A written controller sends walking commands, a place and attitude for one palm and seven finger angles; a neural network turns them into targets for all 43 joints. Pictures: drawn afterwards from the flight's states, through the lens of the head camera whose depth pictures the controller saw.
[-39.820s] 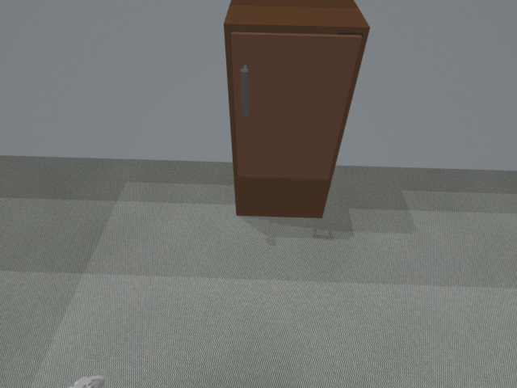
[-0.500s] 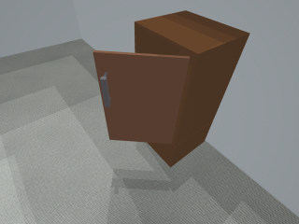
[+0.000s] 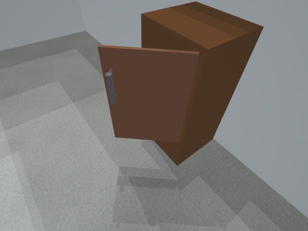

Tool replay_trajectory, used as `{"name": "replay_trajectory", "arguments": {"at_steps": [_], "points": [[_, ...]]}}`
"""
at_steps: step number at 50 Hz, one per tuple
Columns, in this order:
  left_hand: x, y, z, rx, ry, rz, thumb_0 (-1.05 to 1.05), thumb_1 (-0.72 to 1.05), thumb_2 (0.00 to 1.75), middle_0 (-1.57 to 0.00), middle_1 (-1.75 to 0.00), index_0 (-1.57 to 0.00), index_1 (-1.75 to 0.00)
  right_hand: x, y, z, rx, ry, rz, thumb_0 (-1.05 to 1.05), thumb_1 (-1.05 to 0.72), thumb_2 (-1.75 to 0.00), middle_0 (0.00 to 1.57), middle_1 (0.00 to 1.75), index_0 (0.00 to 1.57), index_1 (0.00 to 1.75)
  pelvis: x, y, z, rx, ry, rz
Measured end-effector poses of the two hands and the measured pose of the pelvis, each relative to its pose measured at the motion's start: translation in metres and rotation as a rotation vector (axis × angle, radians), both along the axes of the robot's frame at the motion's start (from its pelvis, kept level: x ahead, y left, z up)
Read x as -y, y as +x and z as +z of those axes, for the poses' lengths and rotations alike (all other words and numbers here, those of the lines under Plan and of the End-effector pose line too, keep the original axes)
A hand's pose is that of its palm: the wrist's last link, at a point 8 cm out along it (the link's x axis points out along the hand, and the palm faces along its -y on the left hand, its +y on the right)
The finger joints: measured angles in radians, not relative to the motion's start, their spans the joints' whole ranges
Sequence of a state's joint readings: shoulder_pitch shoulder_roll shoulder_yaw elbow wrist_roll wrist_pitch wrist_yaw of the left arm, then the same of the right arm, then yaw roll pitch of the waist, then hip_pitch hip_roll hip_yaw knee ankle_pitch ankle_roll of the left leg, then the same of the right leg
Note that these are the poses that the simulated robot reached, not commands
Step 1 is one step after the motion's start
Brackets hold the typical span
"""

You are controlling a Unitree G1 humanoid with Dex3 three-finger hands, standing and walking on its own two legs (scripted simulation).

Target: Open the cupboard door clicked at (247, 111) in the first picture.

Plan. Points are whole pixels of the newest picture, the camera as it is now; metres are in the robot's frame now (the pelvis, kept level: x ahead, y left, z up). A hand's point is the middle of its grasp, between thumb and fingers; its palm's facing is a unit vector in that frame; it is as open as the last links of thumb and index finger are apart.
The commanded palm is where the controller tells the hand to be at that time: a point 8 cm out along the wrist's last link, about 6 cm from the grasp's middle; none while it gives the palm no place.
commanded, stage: look again from close up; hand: left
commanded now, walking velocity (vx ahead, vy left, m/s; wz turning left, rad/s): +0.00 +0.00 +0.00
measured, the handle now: (112, 86) +0.69 +0.23 -0.05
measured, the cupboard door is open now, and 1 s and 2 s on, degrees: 48 48 48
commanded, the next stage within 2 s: shuffle to correct the standing spot in 0.42 s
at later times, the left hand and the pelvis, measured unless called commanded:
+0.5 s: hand out of the picture +0.02 +0.15 -0.18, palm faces +0.01 -0.99 -0.14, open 7.4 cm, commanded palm none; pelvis +0.03 +0.00 +0.00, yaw -1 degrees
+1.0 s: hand out of the picture +0.05 +0.18 -0.19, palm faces +0.03 -0.99 -0.15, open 7.4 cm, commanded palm none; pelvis +0.13 +0.02 -0.01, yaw -2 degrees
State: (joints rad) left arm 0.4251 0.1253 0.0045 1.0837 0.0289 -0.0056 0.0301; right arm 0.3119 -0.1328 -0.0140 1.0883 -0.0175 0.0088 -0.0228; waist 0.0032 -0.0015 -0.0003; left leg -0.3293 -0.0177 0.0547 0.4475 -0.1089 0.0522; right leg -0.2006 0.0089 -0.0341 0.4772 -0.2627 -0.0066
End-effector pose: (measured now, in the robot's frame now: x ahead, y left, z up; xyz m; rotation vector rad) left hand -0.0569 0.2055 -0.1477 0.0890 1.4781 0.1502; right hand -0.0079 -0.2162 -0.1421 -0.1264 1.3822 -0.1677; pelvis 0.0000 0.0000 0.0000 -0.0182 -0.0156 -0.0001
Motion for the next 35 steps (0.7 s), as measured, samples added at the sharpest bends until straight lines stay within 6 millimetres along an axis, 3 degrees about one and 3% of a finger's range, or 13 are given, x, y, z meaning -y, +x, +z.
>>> {"name": "replay_trajectory", "arguments": {"at_steps": [6, 23, 35], "points": [[0.0, 0.01, 0.0, 0.003, 0.001, -0.011, 0.0, 0.91, 0.9, -0.2, -0.3, -0.2, -0.3, -0.001, 0.006, 0.0, 0.001, 0.003, -0.01, 0.01, -0.92, -0.9, 0.2, 0.3, 0.2, 0.29, 0.0, 0.009, 0.001, 0.0, 0.001, -0.005], [0.005, 0.065, 0.0, 0.06, -0.012, -0.044, 0.0, 0.91, 0.9, -0.2, -0.3, -0.2, -0.3, -0.003, 0.021, 0.003, -0.021, 0.004, -0.016, 0.01, -0.92, -0.9, 0.2, 0.3, 0.19, 0.29, 0.0, 0.032, 0.004, -0.007, 0.011, -0.014], [-0.002, 0.083, -0.001, 0.056, 0.003, -0.045, 0.0, 0.91, 0.9, -0.2, -0.3, -0.2, -0.3, 0.001, 0.039, -0.001, -0.021, 0.007, -0.014, 0.01, -0.91, -0.9, 0.2, 0.3, 0.19, 0.29, 0.001, 0.053, 0.0, -0.006, 0.023, -0.019]]}}
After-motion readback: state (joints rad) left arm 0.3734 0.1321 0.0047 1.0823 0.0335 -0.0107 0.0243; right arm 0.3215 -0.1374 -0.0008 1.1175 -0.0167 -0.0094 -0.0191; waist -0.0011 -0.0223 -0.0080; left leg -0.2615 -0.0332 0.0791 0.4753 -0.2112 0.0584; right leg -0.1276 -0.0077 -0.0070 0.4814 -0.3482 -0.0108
